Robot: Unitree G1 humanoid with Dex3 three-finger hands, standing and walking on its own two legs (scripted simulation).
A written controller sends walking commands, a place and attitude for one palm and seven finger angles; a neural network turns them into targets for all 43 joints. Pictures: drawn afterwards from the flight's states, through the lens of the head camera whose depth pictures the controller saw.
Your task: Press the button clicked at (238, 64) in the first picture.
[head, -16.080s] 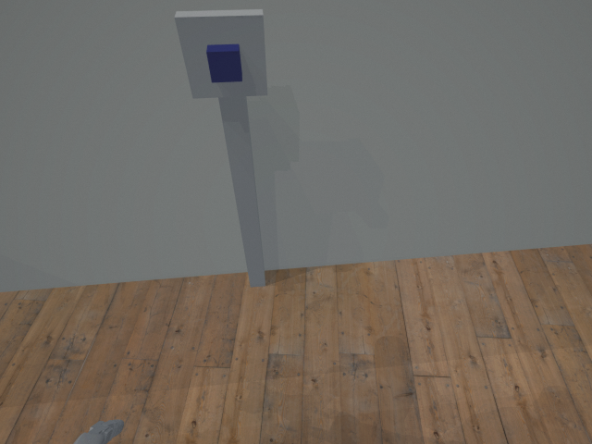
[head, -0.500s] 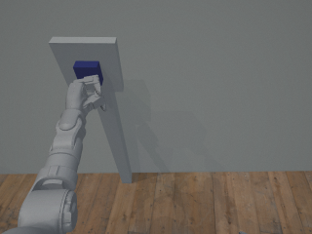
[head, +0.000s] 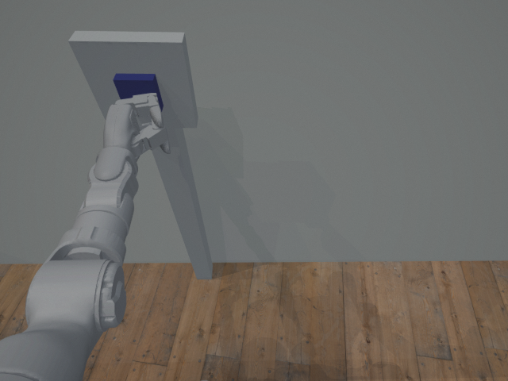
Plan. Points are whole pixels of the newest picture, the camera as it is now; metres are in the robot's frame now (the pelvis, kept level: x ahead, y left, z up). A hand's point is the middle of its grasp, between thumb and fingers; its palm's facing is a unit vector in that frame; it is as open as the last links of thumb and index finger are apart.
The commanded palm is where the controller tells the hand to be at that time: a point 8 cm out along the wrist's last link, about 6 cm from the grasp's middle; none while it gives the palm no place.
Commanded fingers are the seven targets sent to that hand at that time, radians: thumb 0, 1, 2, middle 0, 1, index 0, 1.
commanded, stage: press the button with the knuckle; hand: left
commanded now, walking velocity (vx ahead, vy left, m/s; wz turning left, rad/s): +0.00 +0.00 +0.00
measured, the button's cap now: (141, 89) +0.53 +0.18 +0.17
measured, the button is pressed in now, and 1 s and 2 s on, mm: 12 0 0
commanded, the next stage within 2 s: hold the button down briefly in 0.02 s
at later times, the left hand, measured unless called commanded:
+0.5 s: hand (163, 130) +0.47 +0.14 +0.13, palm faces +0.02 -1.00 -0.02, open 3.0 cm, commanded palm +0.47 +0.19 +0.14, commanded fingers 0.00 0.90 0.90 -1.30 -1.50 -1.30 -1.50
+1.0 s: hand (166, 143) +0.44 +0.13 +0.13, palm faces -0.02 -1.00 +0.01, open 3.1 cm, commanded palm +0.40 +0.19 +0.14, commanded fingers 0.00 0.90 0.90 -1.30 -1.50 -1.30 -1.50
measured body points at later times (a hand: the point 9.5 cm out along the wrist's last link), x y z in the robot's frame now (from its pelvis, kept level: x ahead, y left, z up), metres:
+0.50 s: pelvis -0.01 +0.00 +0.00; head +0.04 +0.00 +0.44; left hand +0.47 +0.19 +0.13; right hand +0.01 -0.27 -0.12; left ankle +0.03 +0.11 -0.72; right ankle +0.01 -0.11 -0.72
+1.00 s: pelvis +0.01 +0.00 +0.00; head +0.03 -0.01 +0.45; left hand +0.44 +0.18 +0.13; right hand +0.10 -0.25 -0.11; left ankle +0.02 +0.11 -0.72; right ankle +0.01 -0.11 -0.72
